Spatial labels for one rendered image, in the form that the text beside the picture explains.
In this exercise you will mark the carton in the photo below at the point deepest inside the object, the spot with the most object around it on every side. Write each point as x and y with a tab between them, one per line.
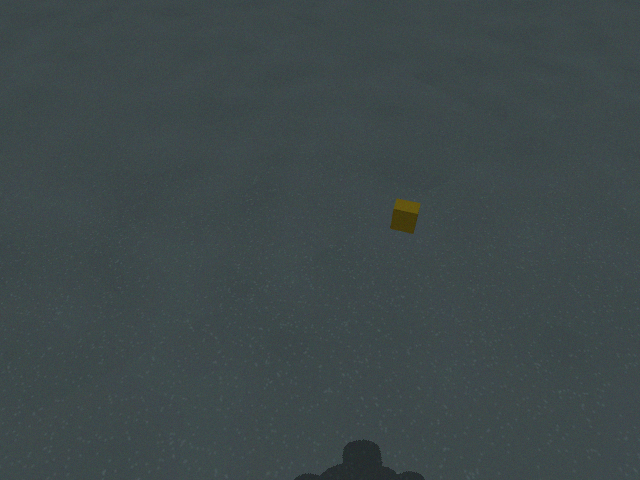
405	215

